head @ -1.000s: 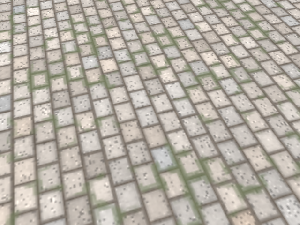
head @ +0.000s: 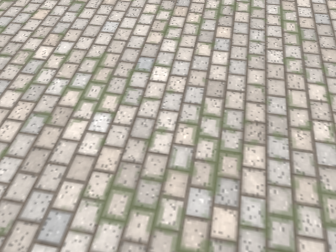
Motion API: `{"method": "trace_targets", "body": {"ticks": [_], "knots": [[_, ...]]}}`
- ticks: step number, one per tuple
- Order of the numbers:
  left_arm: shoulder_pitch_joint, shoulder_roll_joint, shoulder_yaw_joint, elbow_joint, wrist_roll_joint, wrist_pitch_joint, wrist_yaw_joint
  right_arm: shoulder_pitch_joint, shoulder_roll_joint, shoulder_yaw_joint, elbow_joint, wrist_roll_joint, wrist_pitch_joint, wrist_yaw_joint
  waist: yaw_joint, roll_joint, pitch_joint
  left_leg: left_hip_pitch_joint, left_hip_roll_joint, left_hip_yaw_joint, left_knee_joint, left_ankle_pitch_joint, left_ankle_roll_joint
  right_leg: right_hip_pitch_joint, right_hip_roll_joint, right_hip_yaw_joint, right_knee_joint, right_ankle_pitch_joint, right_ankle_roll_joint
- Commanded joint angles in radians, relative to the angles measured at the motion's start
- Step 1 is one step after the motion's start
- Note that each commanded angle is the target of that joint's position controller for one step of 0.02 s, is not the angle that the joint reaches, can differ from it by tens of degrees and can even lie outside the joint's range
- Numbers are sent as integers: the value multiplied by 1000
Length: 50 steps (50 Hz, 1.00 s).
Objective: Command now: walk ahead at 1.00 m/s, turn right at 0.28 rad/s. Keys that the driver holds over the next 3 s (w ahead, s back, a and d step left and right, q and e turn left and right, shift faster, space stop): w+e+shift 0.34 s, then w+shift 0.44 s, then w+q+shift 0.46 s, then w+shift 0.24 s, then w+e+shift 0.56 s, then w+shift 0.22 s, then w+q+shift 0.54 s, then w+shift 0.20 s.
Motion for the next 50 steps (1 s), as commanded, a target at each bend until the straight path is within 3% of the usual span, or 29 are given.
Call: {"method": "trace_targets", "body": {"ticks": [1, 5, 6, 8, 9, 10, 11, 13, 15, 16, 18, 21, 23, 25, 27, 29, 30, 31, 32, 33, 34, 35, 38, 41, 43, 45, 48, 49, 50], "knots": [[-120, 55, 11, -63, -22, -14, -18, 9, -125, -22, -35, 2, -39, -5, -18, 18, 100, -162, 266, 7, -215, 606, -5, 186, 78, -77, -199, 229, -60], [-57, 112, 33, -23, -8, -15, -20, 10, -174, -21, -28, -22, -22, -46, 39, 117, -14, 111, 317, 105, -29, 1282, -89, 280, 229, -168, -262, 127, -100], [37, 141, 44, 4, -6, -10, -16, -12, -194, -26, -33, -37, -6, -60, 96, 152, -67, 142, 339, 119, 113, 1431, -103, 359, 269, -176, -250, 50, -112], [440, 215, 86, 128, -8, 0, -2, -128, -233, -40, -71, -58, 29, -75, 301, 159, -202, 15, 352, 128, 645, 1452, -107, 700, 283, -120, -265, -93, -168], [572, 259, 114, 163, -5, 10, 13, -193, -209, -36, -89, -53, 25, -67, 365, 71, -211, -221, 247, 139, 1070, 919, -94, 887, 207, 9, -262, -212, -220], [442, 346, 135, 148, 14, 25, 19, -105, -38, 5, -174, -15, -2, -34, 145, -333, -235, -812, 55, 30, 1481, -200, -175, 1199, -51, 600, -350, -255, -425], [378, 310, 140, 110, -3, 26, 13, -151, -85, 24, -209, -22, -26, -35, 182, -123, -314, -932, 106, -140, 1484, -146, -134, 1212, -102, 836, -538, -397, -463], [332, 187, 114, 129, -5, 21, 22, -236, -111, 32, -228, -31, -48, -23, 101, 122, -75, -867, 217, -143, 1241, -12, -109, 866, -49, 661, -635, -390, -352], [295, 163, 98, 132, -9, 2, 35, -244, -89, 45, -247, -69, -6, -14, 24, 124, 18, -771, 260, -124, 1128, -35, -142, 617, 54, 512, -660, -284, -305], [289, 166, 95, 129, -13, -10, 33, -242, -81, 52, -256, -74, 17, -11, 6, 97, 39, -740, 279, -107, 1059, -48, -158, 527, 90, 464, -677, -271, -299], [284, 197, 103, 118, -19, -31, 28, -331, -73, 66, -305, -71, 37, -1, 13, 59, 81, -690, 296, -44, 864, 15, -181, 390, 141, 384, -734, -202, -294], [345, 173, 102, 134, -33, -47, 22, -483, -36, 85, -348, -45, 26, 16, 93, 18, 102, -591, 280, 16, 530, 340, -174, 381, 187, 288, -765, 55, -219], [413, 178, 104, 155, -44, -56, 16, -528, -23, 87, -351, -32, 22, 17, 150, -7, 66, -552, 246, 43, 419, 494, -143, 505, 159, 280, -770, 252, -171], [440, 186, 105, 171, -34, -56, 24, -570, -40, 80, -362, -28, 19, 12, 177, -22, 47, -575, 224, 45, 336, 499, -109, 678, 130, 266, -734, 400, -149], [427, 216, 108, 178, -21, -54, 38, -544, -74, 64, -361, -30, 13, 1, 148, -45, -9, -516, 171, 53, 274, 411, -77, 813, 105, 250, -623, 665, -126], [392, 274, 119, 179, 5, -50, 48, -310, -157, 25, -297, -20, 8, -19, 20, -82, -153, -293, 130, 25, 287, 248, -43, 875, 69, 253, -346, 879, -102], [320, 279, 120, 167, 15, -46, 50, -98, -189, 6, -233, -16, 11, -36, -104, -71, -229, -90, 175, 2, 285, 203, -26, 779, 89, 223, -109, 789, -95], [293, 200, 101, 142, 26, -52, 51, 116, -247, -19, -192, -35, 16, -57, -179, 12, -346, 146, 337, -162, 364, -68, -1, 596, 136, 175, 228, 496, -102], [457, 61, 66, 103, -51, -56, 35, 78, -318, -43, -179, -51, 17, -43, -31, 450, -501, 432, 632, -813, 186, -225, 186, 211, 325, 113, 640, -414, -28], [375, 141, 62, 124, -22, -53, 48, -6, -219, -41, -201, -43, 26, -23, -59, 203, -398, 363, 573, -877, 101, -339, 187, 43, 249, 140, 672, -386, -61], [227, 156, 66, 97, -11, -51, 43, -67, -149, -26, -192, -36, 19, -19, -61, 71, -227, 206, 528, -683, 86, -269, 160, 10, 193, 145, 614, -303, -63], [163, 143, 60, 74, -1, -51, 33, -76, -102, -18, -162, -41, 15, -14, -38, -25, -120, 45, 486, -568, 58, -147, 135, 34, 170, 134, 545, -285, -66], [132, 76, 38, 29, 26, -19, 3, -32, -49, 1, -81, -27, -6, -20, 48, 55, -17, -168, 402, -387, -14, -32, 84, 75, 129, 142, 428, -320, -51], [-8, 79, 19, -57, 48, -13, -13, -18, -80, -4, -55, 0, -22, -14, 72, 87, 72, -271, 361, -299, -125, 44, 96, 11, 65, 62, 224, -245, -15], [-110, 71, 0, -103, 38, -27, -28, -37, -98, -14, -63, 2, -23, -12, 67, 65, 105, -374, 303, -216, -169, 151, 84, 134, 60, 25, -38, -69, 8], [-156, 59, -11, -107, 18, -34, -42, -16, -152, -31, -61, 17, -28, -9, 51, 61, 91, -456, 303, -190, -229, 307, 73, 370, 113, -32, -191, 84, 15], [-163, 120, 10, -104, 16, -33, -16, 30, -195, -41, -43, 22, -23, -5, 46, 56, 43, -241, 332, -192, -124, 617, 48, 428, 149, -35, -285, 78, 0], [-109, 146, 23, -89, 24, -36, -2, 50, -209, -43, -33, 17, -19, -6, 69, 66, -20, -166, 330, -183, 3, 787, 30, 493, 177, -35, -300, 1, -11], [31, 172, 40, -47, 28, -39, 13, 53, -231, -48, -26, 8, -10, -10, 135, 77, -115, -157, 313, -168, 210, 871, 14, 646, 209, -41, -305, -88, -21]]}}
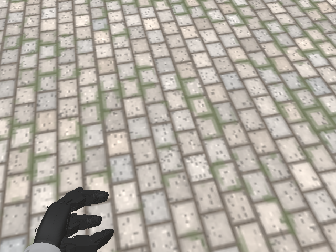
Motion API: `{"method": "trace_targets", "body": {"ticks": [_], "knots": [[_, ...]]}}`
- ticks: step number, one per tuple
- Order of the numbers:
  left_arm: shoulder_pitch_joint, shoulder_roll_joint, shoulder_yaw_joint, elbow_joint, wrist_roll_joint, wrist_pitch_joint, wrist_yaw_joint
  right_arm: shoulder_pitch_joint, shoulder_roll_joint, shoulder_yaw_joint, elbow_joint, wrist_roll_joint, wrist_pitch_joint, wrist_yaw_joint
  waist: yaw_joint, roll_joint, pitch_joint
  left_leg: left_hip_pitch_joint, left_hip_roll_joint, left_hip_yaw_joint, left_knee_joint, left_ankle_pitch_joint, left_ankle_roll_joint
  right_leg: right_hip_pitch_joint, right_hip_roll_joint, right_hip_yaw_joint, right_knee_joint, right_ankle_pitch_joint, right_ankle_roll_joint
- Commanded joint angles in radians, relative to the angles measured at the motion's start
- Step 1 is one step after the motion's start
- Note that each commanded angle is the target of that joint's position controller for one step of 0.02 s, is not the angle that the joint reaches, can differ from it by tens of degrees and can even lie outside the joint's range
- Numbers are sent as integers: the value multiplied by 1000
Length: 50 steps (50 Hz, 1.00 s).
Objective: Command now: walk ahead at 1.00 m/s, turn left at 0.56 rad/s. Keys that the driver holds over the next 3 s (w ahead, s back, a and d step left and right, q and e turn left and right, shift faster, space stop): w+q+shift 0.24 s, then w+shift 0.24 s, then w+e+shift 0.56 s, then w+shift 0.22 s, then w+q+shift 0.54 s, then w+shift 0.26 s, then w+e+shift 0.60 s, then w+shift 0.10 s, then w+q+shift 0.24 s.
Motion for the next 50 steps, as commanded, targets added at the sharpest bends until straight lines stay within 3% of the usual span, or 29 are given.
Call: {"method": "trace_targets", "body": {"ticks": [1, 2, 3, 4, 5, 6, 10, 14, 17, 20, 21, 23, 24, 25, 26, 27, 28, 30, 34, 36, 40, 42, 44, 45, 46, 47, 48, 49, 50], "knots": [[411, 197, 85, 76, 12, -9, 46, -123, -245, -52, -82, -7, -7, -9, 314, 64, -177, -384, 123, -58, 510, 856, 96, 719, 41, -27, 7, -123, -19], [587, 284, 114, 92, 38, -11, 69, -125, -149, -31, -112, -14, -8, -10, 364, -46, -311, -557, 61, -21, 862, 509, 92, 921, -196, 215, -6, -458, -31], [577, 346, 130, 87, 61, -6, 68, -8, -2, 1, -157, 38, -3, -13, 259, -288, -459, -825, -25, -5, 1199, -102, 74, 1080, -471, 729, -195, -706, -118], [503, 274, 127, 82, 27, 3, 65, -115, -99, -14, -168, 19, 8, -20, 258, -195, -356, -936, 29, -13, 1260, -7, 90, 974, -411, 782, -293, -776, -121], [422, 184, 108, 85, 16, -3, 63, -211, -117, -21, -173, 6, 18, -16, 241, -108, -172, -975, 80, -3, 1214, 90, 88, 825, -358, 567, -279, -636, -102], [394, 142, 101, 99, 16, -8, 57, -247, -106, -20, -171, -2, 26, -7, 220, -52, -93, -948, 109, 2, 1172, 123, 81, 712, -317, 423, -288, -438, -93], [426, 67, 85, 177, -22, -38, 50, -317, -25, -11, -216, -30, 90, 27, 135, -90, 27, -934, 171, 18, 1112, 131, 54, 535, -253, 98, -366, -138, -46], [402, 68, 84, 205, -18, -61, 46, -483, -16, 9, -312, -37, 92, 59, 100, -83, 101, -924, 165, 62, 884, 339, 60, 450, -174, -144, -444, 56, -29], [458, 123, 89, 234, -24, -66, 50, -577, -23, 24, -329, -38, 78, 76, 118, -11, 145, -720, 86, 179, 592, 472, 101, 425, -161, -237, -553, 242, -40], [510, 226, 105, 251, -22, -41, 65, -523, -81, 12, -295, -43, 68, 58, 67, -65, 68, -603, -36, 237, 517, 363, 142, 653, -196, -257, -370, 899, -46], [510, 261, 112, 253, -16, -21, 73, -420, -110, 1, -265, -46, 64, 49, 8, -94, 0, -493, -70, 230, 504, 281, 159, 689, -210, -258, -188, 1032, -51], [477, 274, 115, 242, -5, 8, 82, -66, -199, -46, -150, -57, 71, 17, -153, -88, -175, -72, -61, 141, 409, 177, 199, 534, -175, -257, 376, 857, -47], [550, 121, 86, 211, -6, 2, 59, -108, -298, -71, -144, -65, 77, -5, -14, 163, -209, 149, 187, -193, 412, 13, 227, 192, -37, -222, 783, -233, -19], [592, 112, 78, 155, -54, -12, 55, -123, -348, -84, -177, -50, 75, -5, 24, 269, -404, 303, 385, -724, 214, -62, 339, -48, 85, -12, 1051, -487, -14], [449, 160, 86, 140, -57, -22, 64, -163, -287, -80, -175, -46, 67, -10, -6, 72, -266, 210, 354, -613, 148, 4, 293, -147, 29, 76, 1042, -369, -38], [423, 133, 79, 140, -59, -27, 62, -193, -239, -68, -150, -43, 53, -15, 37, 12, -102, 27, 342, -477, 126, 115, 273, -152, 0, 66, 970, -312, -41], [419, 117, 75, 159, -48, -20, 57, -238, -183, -55, -142, -52, 38, -14, 83, -68, -21, -126, 307, -371, 104, 184, 232, -102, -40, 79, 883, -286, -43], [483, 83, 72, 196, -27, 25, 38, -282, -98, -26, -129, -46, 11, -15, 159, -28, 22, -325, 257, -205, 34, 206, 168, 32, -82, 97, 779, -255, -34], [312, 51, 69, 140, -29, 59, 9, -247, -84, -19, -94, -22, -31, -2, 150, 30, 122, -375, 180, 55, -85, 434, 78, -61, -87, 35, 591, -104, -22], [232, 36, 60, 113, -37, 49, 0, -248, -75, -13, -92, -23, -40, 0, 141, 37, 131, -357, 133, 185, -95, 620, 47, -56, -62, -30, 441, 32, -35], [122, 37, 50, 75, -36, 36, -21, -193, -111, -5, -73, -10, -49, -26, 126, 31, 117, -219, 157, 296, -104, 1046, -8, 60, 26, -180, 153, 212, -84], [201, 82, 62, 100, -30, 41, -21, -202, -172, -17, -84, -17, -32, -54, 182, 94, 31, -82, 190, 318, 46, 1406, -38, 145, 103, -220, 117, 153, -107], [468, 163, 95, 171, -32, 51, -9, -270, -226, -35, -114, -36, 6, -76, 333, 138, -102, -86, 225, 310, 400, 1612, -44, 409, 172, -215, 145, 11, -139], [693, 210, 123, 237, -30, 56, 5, -343, -243, -43, -139, -47, 25, -78, 441, 126, -177, -190, 236, 284, 709, 1542, -32, 616, 159, -145, 127, -72, -185], [781, 244, 152, 263, -40, 61, 25, -388, -224, -45, -139, -45, 33, -60, 481, 16, -159, -359, 110, 299, 1149, 907, -23, 742, 109, -43, 38, -133, -242], [677, 294, 163, 263, -40, 73, 35, -388, -41, 5, -211, -63, 5, -37, 311, -264, -83, -812, -59, 213, 1518, -107, -46, 880, -18, 249, 119, 64, -315], [603, 343, 173, 218, -25, 77, 37, -322, -44, 23, -304, -29, -18, -28, 242, -254, -276, -1045, -48, -5, 1602, -130, -49, 1041, -178, 720, -146, -285, -487], [558, 262, 165, 188, -20, 75, 44, -380, -98, 28, -301, -44, -40, -26, 245, -31, -176, -1077, 18, -45, 1479, -25, -21, 929, -201, 809, -317, -477, -431], [522, 202, 150, 200, -20, 72, 47, -404, -119, 24, -296, -44, -45, -20, 189, 93, -38, -1032, 65, -36, 1351, 45, -21, 735, -175, 729, -354, -468, -373]]}}
Over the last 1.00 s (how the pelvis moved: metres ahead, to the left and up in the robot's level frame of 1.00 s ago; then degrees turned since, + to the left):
0.95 -0.25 -0.01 -18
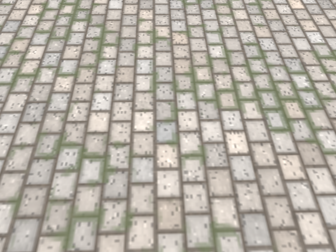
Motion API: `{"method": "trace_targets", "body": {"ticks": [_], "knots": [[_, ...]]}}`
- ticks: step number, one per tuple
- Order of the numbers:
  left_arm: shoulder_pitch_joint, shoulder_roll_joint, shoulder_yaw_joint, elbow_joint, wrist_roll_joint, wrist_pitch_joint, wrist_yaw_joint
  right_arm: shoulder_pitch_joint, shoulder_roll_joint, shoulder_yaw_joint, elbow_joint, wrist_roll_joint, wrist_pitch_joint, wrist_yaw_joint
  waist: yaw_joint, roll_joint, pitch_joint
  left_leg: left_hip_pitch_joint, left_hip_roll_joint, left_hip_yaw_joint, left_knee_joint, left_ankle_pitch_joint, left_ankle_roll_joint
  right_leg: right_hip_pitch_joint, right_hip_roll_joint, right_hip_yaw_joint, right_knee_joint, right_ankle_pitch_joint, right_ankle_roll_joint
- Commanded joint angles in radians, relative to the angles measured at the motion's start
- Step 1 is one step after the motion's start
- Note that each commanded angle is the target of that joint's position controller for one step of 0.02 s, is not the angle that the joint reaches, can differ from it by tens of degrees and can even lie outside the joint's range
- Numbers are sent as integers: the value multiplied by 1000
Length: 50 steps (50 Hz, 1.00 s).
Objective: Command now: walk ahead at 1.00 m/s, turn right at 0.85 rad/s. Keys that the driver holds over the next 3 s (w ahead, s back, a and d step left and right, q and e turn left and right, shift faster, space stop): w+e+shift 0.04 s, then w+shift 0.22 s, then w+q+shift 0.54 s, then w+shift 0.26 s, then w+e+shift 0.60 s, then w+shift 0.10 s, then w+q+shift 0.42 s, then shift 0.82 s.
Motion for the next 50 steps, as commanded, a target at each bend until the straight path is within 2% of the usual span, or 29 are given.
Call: {"method": "trace_targets", "body": {"ticks": [1, 2, 4, 8, 10, 13, 15, 16, 17, 18, 19, 20, 21, 22, 23, 24, 26, 29, 32, 35, 37, 38, 39, 40, 41, 42, 43, 46, 50], "knots": [[140, 127, 40, -5, 1, -8, 21, -91, -134, -6, -176, -21, -45, 10, -35, 133, -18, -587, 81, -124, 27, 24, -3, 409, -353, 763, -481, -129, -178], [118, 124, 35, -17, -3, -24, 27, -80, -126, -1, -177, -38, -20, 12, -69, 146, 7, -523, 107, -120, -34, 22, -24, 295, -306, 681, -486, -56, -161], [97, 109, 24, -20, -12, -55, 25, -87, -105, 13, -190, -42, 22, 22, -102, 119, 41, -411, 152, -70, -216, 39, -52, 95, -231, 531, -525, 4, -132], [186, 95, 25, 3, -29, -87, 14, -302, -58, 38, -263, -11, 19, 45, 8, 45, 74, -317, 142, 23, -653, 424, -35, 88, -147, 359, -573, 348, -42], [243, 104, 29, 18, -37, -93, 8, -353, -52, 40, -270, 3, 16, 47, 64, 11, 46, -286, 106, 50, -779, 574, -3, 206, -175, 356, -587, 490, -3], [259, 126, 30, 34, -20, -91, 20, -391, -85, 26, -286, 7, 10, 39, 80, -29, 11, -289, 53, 61, -907, 550, 45, 439, -219, 334, -520, 747, 28], [240, 179, 39, 37, -2, -94, 32, -287, -143, -1, -257, 7, 5, 29, 16, -78, -77, -196, -13, 82, -927, 421, 82, 578, -263, 302, -375, 1068, 57], [219, 202, 44, 38, 18, -88, 38, -145, -186, -21, -214, 15, 5, 20, -61, -102, -153, -87, -36, 71, -914, 334, 103, 613, -282, 286, -226, 1180, 69], [158, 207, 46, 31, 35, -76, 45, 71, -217, -41, -145, 23, 10, 6, -181, -103, -234, 91, -34, 79, -926, 282, 123, 569, -274, 239, 7, 1184, 79], [98, 168, 36, 11, 46, -73, 49, 299, -260, -63, -85, 16, 19, -11, -290, -72, -318, 342, 65, -17, -842, 129, 163, 372, -238, 204, 337, 976, 84], [221, 21, 0, -41, -9, -82, 26, 325, -364, -97, -64, -15, 20, -5, -168, 308, -420, 652, 336, -617, -917, -85, 367, -78, -47, 160, 813, 103, 165], [161, 60, -11, -49, 11, -102, 23, 250, -280, -92, -67, 11, 31, 19, -169, 253, -391, 651, 335, -923, -1114, -142, 384, -278, -49, 199, 848, -167, 143], [51, 66, -17, -82, 11, -107, 25, 145, -232, -85, -80, 13, 25, 27, -138, 134, -217, 515, 316, -781, -1134, -125, 370, -355, -138, 238, 809, -73, 141], [-28, 77, -25, -103, 29, -113, 21, 138, -178, -78, -63, 18, 24, 33, -132, -3, -150, 375, 277, -677, -1146, -40, 344, -321, -173, 226, 727, -43, 146], [-75, 65, -29, -130, 42, -110, 16, 154, -146, -69, -41, 18, 23, 28, -105, -33, -80, 250, 232, -598, -1164, 33, 320, -293, -195, 219, 657, -48, 157], [-89, 47, -37, -160, 59, -97, 10, 164, -121, -58, -13, 20, 21, 20, -62, -20, -39, 143, 187, -547, -1187, 71, 306, -258, -208, 213, 598, -67, 178], [-88, 27, -53, -191, 69, -71, 1, 172, -152, -65, 2, 31, 9, 15, -17, 34, -2, 36, 152, -504, -1230, 86, 312, -247, -238, 197, 476, -127, 209], [-247, 24, -79, -273, 43, -69, -18, 124, -190, -82, -29, 29, 0, 16, -21, 54, 67, -211, 86, -402, -1327, 135, 289, -87, -247, 133, 142, 59, 249], [-305, 19, -85, -286, 15, -69, -22, 148, -232, -105, -34, 48, -7, 35, -64, 67, 35, -253, 74, -376, -1354, 323, 231, 155, -201, 96, -43, 326, 252], [-301, 66, -66, -286, 19, -74, 0, 209, -241, -113, -21, 52, 3, 31, -83, 58, -18, -26, 89, -389, -1195, 549, 182, 172, -179, 110, -155, 263, 234], [-102, 117, -35, -233, 26, -84, 25, 207, -275, -121, -18, 45, 8, 29, 21, 23, -167, 1, 39, -340, -849, 753, 138, 417, -153, 99, -181, 119, 208], [81, 172, -10, -206, 39, -91, 46, 177, -247, -114, -34, 45, 0, 32, 114, 5, -272, -144, -2, -309, -576, 615, 119, 647, -278, 209, -161, -28, 179], [245, 249, 16, -187, 73, -88, 64, 183, -90, -76, -76, 57, -8, 23, 135, -189, -417, -374, -74, -212, -241, -25, 114, 892, -584, 570, -223, -374, 130], [191, 294, 33, -178, 56, -74, 56, 235, -95, -59, -130, 74, 2, 20, 56, -385, -500, -543, -65, -136, -37, -115, 114, 898, -703, 1010, -402, -537, 39], [92, 168, 16, -192, 49, -69, 52, 133, -148, -66, -99, 42, 20, 14, 57, -184, -296, -626, 19, -117, -10, -1, 120, 750, -616, 870, -420, -571, 44], [53, 92, -2, -179, 42, -73, 44, 59, -144, -64, -103, 23, 25, 27, 55, -85, -171, -623, 48, -106, -65, 67, 114, 621, -552, 675, -407, -377, 55], [50, 64, -8, -157, 49, -77, 38, 22, -127, -61, -106, 15, 30, 40, 36, -44, -110, -588, 66, -108, -106, 82, 105, 524, -505, 551, -419, -188, 66], [108, 24, -19, -70, 25, -106, 26, -29, -62, -42, -151, -2, 57, 65, -29, -98, -41, -577, 87, -131, -190, 40, 87, 416, -451, 376, -459, 76, 70], [69, 54, -13, -42, 8, -122, 18, -203, -81, -20, -250, -11, 57, 91, -69, -78, 37, -555, 92, -90, -484, 216, 77, 320, -400, 147, -582, 215, 87]]}}
Over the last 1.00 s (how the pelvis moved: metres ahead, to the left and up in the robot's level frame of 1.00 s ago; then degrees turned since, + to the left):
0.95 0.14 -0.02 0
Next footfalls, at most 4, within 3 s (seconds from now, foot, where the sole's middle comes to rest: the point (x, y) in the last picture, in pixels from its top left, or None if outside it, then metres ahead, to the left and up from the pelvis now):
0.36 left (152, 226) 0.57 0.11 -0.74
0.76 right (208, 152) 0.94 -0.13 -0.74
1.16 left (141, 100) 1.27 0.21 -0.74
1.62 right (161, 49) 1.73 0.13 -0.74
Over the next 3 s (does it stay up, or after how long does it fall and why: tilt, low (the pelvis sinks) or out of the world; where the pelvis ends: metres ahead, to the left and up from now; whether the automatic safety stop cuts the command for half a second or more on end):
stays up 2.50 0.14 0.03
